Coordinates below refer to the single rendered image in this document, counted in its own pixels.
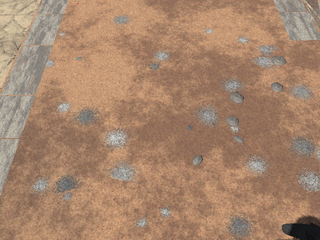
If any right robot hand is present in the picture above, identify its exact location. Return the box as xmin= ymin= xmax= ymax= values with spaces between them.
xmin=282 ymin=223 xmax=320 ymax=240

